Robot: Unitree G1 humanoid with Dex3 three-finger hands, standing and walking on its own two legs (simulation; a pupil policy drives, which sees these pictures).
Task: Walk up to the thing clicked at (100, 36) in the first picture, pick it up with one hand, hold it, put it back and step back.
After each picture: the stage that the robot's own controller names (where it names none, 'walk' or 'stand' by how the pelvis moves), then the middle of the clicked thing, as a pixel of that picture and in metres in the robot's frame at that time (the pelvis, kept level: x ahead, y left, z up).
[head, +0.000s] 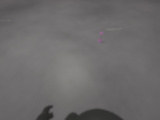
stand; (100, 37) +1.88 -0.19 -0.66
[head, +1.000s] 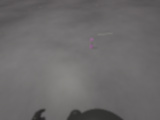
walk; (91, 43) +1.74 +0.15 -0.63
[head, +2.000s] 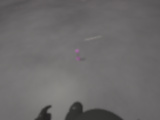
walk; (77, 55) +1.18 +0.36 -0.65
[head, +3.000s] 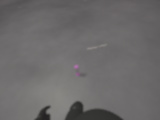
walk; (77, 70) +0.78 +0.29 -0.65
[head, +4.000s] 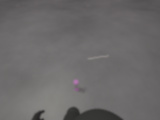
walk; (76, 85) +0.54 +0.21 -0.64
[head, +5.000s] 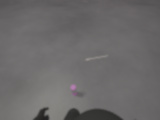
stand; (73, 90) +0.43 +0.21 -0.64
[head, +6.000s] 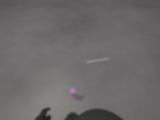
stand; (73, 93) +0.40 +0.21 -0.65
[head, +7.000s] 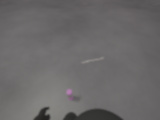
stand; (70, 95) +0.38 +0.23 -0.65
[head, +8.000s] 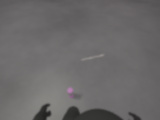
stand; (70, 93) +0.36 +0.22 -0.65
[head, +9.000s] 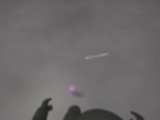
stand; (72, 91) +0.38 +0.21 -0.64
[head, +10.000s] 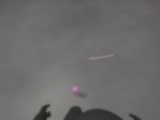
stand; (75, 91) +0.38 +0.18 -0.64
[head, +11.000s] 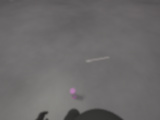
stand; (73, 93) +0.38 +0.20 -0.65
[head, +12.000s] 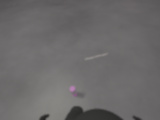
stand; (73, 91) +0.39 +0.26 -0.64
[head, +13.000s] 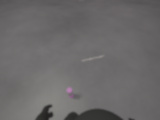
stand; (70, 93) +0.39 +0.24 -0.66
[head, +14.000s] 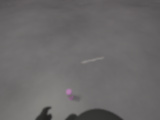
stand; (69, 94) +0.39 +0.25 -0.66
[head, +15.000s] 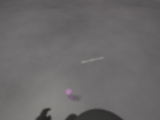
stand; (69, 94) +0.38 +0.26 -0.66
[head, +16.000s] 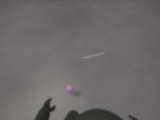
go down; (70, 90) +0.40 +0.25 -0.65
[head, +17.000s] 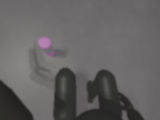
go down; (47, 48) +0.46 +0.30 -0.24
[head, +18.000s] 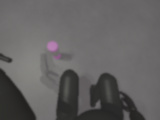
close in; (55, 51) +0.46 +0.29 -0.25
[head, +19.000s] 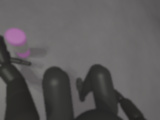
close in; (20, 46) +0.44 +0.33 -0.16
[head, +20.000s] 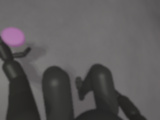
lift; (18, 45) +0.43 +0.33 -0.16
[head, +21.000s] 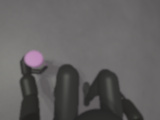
lift; (38, 63) +0.31 +0.31 -0.14
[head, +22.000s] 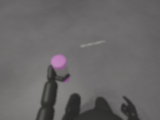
lift; (62, 71) +0.32 +0.19 +0.04
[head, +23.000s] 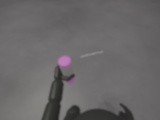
hold; (68, 72) +0.33 +0.16 +0.04
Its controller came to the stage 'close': yes
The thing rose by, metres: 0.68
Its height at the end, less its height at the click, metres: +0.64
